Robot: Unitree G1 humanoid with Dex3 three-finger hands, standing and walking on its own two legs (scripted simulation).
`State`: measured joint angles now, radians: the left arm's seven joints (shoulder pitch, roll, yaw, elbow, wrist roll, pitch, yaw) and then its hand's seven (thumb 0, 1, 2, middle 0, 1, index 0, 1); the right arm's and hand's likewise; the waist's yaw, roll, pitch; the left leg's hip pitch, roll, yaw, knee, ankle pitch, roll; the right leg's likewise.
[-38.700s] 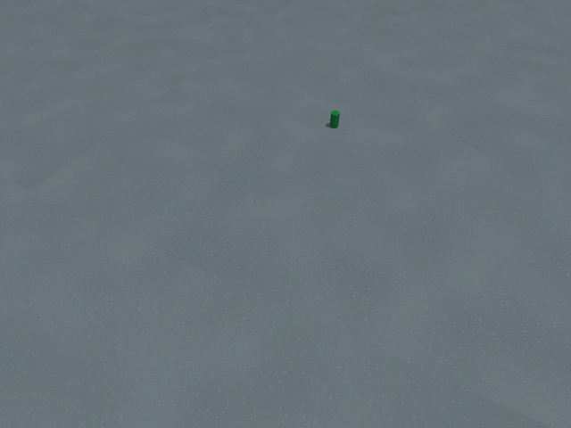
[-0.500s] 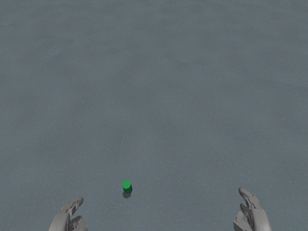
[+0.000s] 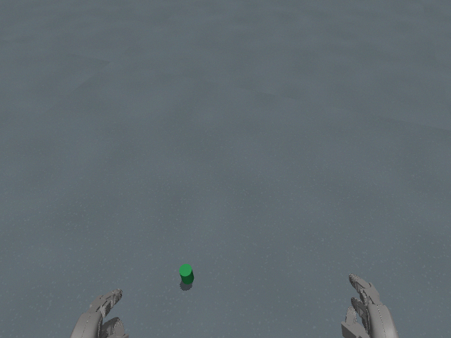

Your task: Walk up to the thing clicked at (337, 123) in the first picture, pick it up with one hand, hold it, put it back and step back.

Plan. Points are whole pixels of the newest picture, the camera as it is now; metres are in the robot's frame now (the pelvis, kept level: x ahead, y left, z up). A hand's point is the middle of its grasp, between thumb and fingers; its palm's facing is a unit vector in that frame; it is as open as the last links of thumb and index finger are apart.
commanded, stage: home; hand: left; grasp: from above
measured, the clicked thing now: (186, 274) +0.50 +0.17 -0.67
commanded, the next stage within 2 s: stand in 0.02 s
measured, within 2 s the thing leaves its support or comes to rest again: neither
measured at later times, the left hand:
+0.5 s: hand out of the picture +0.09 +0.24 -0.10, palm faces +0.04 -0.94 -0.34, open 7.4 cm
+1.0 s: hand out of the picture +0.04 +0.24 -0.10, palm faces +0.06 -0.94 -0.33, open 7.4 cm
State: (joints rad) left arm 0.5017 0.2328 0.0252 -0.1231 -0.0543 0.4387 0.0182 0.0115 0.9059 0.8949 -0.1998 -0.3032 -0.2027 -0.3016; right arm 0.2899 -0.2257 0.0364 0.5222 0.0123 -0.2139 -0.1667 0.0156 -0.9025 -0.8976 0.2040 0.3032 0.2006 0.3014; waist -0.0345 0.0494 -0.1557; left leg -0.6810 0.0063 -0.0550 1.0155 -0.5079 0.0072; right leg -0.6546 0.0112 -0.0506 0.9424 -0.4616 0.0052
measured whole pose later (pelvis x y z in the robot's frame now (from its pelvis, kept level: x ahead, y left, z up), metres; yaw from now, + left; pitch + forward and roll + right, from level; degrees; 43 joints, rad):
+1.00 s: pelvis -0.01 +0.00 +0.07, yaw +1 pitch -4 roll +0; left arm 0.16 0.28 0.04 1.12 0.03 0.01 0.03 0.01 0.91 0.89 -0.20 -0.30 -0.20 -0.30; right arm 0.15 -0.29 -0.04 1.10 -0.03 -0.01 -0.02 0.01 -0.90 -0.90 0.20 0.30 0.20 0.30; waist 0.02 0.02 0.06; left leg -0.09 -0.04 -0.04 0.36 -0.19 0.02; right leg -0.10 -0.03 -0.03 0.37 -0.19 0.02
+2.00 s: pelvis +0.01 -0.02 +0.07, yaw +1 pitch -3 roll +0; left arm 0.09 0.31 0.04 1.15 0.02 -0.01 0.01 0.00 0.90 0.89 -0.20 -0.30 -0.20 -0.30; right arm 0.11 -0.33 -0.01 1.13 -0.02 -0.01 -0.02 0.01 -0.90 -0.90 0.20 0.30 0.20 0.30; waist 0.01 0.02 0.06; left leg -0.06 0.00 -0.04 0.30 -0.18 -0.01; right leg -0.07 0.00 -0.04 0.31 -0.18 -0.01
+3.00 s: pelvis -0.04 +0.03 +0.04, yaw +1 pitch -1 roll +0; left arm 0.02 0.39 0.08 0.90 0.01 0.05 0.01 0.01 0.90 0.89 -0.20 -0.30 -0.21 -0.30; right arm 0.14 -0.39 -0.06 0.98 -0.02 0.02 0.00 0.01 -0.91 -0.90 0.20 0.30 0.20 0.30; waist -0.02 -0.04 0.20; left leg -0.23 -0.04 -0.02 0.61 -0.36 0.02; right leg -0.36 -0.07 0.03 0.67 -0.28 0.02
